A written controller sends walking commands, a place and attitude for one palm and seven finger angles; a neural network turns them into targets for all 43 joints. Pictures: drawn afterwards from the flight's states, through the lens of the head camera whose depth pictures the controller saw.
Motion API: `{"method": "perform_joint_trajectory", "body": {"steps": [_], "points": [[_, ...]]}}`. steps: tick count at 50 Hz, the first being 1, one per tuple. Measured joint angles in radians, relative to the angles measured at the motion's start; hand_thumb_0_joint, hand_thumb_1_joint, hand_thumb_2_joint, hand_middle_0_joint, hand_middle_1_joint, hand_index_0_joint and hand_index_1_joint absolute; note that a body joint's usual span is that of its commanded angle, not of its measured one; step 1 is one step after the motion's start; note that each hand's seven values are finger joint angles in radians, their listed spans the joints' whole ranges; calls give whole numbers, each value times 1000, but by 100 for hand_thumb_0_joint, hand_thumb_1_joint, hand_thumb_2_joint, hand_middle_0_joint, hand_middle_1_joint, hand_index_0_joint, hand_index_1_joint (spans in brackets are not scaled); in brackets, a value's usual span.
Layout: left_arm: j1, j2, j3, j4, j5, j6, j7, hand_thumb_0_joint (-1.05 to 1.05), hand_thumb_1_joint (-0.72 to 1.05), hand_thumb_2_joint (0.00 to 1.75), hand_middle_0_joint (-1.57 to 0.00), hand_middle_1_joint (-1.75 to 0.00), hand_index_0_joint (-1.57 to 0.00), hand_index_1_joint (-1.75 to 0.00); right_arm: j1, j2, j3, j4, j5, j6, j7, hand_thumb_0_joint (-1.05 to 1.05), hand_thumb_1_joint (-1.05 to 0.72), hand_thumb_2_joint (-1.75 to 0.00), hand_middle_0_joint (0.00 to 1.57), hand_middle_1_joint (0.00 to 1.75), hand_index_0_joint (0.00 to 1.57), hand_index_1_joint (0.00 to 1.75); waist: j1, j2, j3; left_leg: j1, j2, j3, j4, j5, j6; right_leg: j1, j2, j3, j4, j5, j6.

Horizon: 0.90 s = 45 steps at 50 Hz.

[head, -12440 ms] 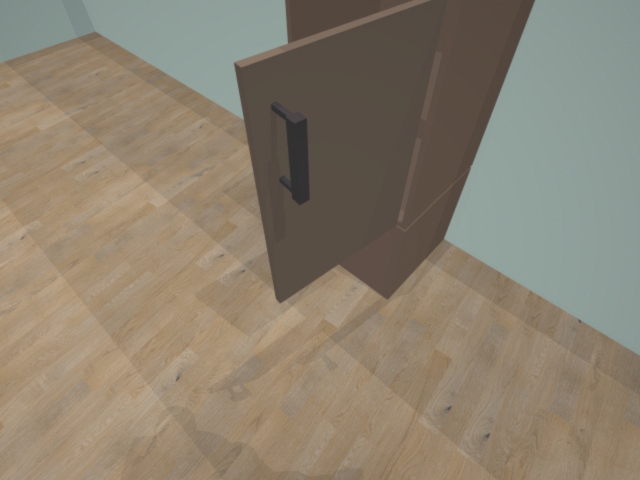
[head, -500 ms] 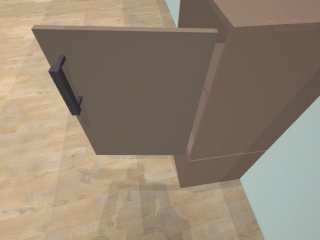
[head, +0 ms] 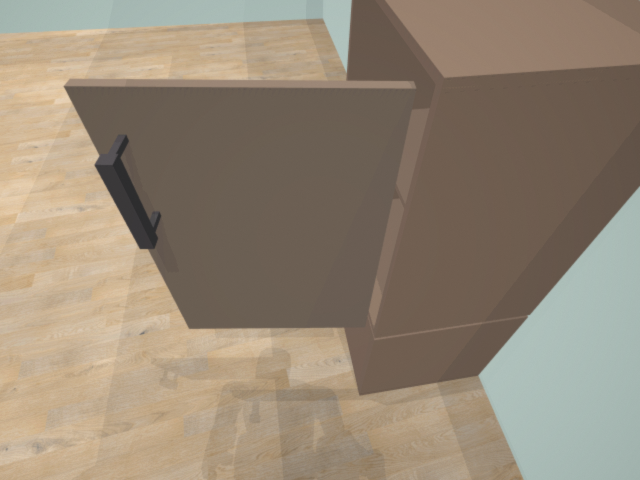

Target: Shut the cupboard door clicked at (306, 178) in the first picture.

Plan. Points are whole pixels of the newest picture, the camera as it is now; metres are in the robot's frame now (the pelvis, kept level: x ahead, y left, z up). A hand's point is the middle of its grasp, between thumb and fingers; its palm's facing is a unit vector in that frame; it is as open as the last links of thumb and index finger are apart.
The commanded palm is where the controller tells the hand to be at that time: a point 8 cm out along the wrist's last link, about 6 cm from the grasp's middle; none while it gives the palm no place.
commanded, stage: come to a stop and stand still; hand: left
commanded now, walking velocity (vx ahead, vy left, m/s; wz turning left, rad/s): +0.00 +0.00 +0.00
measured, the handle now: (135, 195) +0.44 +0.29 +0.10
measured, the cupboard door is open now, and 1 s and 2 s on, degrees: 81 81 81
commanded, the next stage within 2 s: look again from close up in 0.26 s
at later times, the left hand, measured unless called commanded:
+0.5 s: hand out of the picture +0.00 +0.15 -0.17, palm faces +0.01 -0.98 -0.20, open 7.4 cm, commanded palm none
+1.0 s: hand out of the picture +0.01 +0.13 -0.17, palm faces +0.02 -0.98 -0.20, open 7.4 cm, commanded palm none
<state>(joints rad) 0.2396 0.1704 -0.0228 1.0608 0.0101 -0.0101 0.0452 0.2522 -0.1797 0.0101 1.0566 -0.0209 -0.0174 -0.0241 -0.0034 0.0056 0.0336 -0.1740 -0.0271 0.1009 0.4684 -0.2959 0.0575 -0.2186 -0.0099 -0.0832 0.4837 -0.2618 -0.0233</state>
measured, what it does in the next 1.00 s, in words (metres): stands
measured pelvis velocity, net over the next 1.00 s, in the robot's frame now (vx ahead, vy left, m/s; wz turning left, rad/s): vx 0.01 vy -0.04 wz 0.00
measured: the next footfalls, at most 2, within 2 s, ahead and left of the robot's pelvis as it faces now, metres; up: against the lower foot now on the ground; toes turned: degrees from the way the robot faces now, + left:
left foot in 1.52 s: +0.03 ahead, +0.16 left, +0.00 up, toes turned +4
right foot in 1.84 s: +0.02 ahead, -0.03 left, +0.00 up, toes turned +1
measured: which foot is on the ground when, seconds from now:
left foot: down 0.00-1.00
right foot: down 0.00-1.00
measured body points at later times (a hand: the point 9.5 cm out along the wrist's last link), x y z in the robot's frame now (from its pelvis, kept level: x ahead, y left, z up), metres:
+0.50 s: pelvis +0.00 -0.02 +0.00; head +0.02 -0.03 +0.45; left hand +0.00 +0.20 -0.15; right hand +0.00 -0.23 -0.16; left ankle -0.03 +0.07 -0.74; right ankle +0.00 -0.10 -0.74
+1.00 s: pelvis +0.01 -0.04 +0.00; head +0.03 -0.05 +0.45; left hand +0.01 +0.18 -0.15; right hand +0.01 -0.26 -0.16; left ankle -0.03 +0.07 -0.74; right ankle +0.00 -0.10 -0.74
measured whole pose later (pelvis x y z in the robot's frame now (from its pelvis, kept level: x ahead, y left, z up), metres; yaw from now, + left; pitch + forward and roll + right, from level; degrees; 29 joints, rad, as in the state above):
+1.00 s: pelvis +0.01 -0.04 +0.00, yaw +0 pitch -1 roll +1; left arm 0.28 0.15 -0.02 1.13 0.01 -0.02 0.04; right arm 0.27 -0.14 0.02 1.15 -0.01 -0.02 -0.04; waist 0.01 0.00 0.04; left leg -0.10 0.01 0.08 0.38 -0.27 0.00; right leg -0.16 0.04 -0.10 0.42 -0.26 -0.08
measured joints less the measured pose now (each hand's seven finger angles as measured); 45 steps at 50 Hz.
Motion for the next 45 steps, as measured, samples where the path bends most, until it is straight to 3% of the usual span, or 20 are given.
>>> {"method": "perform_joint_trajectory", "body": {"steps": [8, 45], "points": [[55, -18, -6, 31, -4, 5, -13, 1, 91, 90, -20, -30, -20, -30, 30, -15, 9, -11, 1, 4, -2, 1, -93, -90, 20, 30, 20, 30, 8, 49, -8, 21, -14, 0, -10, 2, 5, 8, -13, 1, 20, -15, 3], [41, -21, -1, 65, -5, -14, -7, 1, 92, 90, -20, -30, -20, -30, 20, 37, 14, 89, 6, -2, -10, 0, -91, -90, 20, 30, 20, 30, 13, -6, 2, 69, 36, -16, -82, 27, -57, 57, 42, -14, -56, 1, -53]]}}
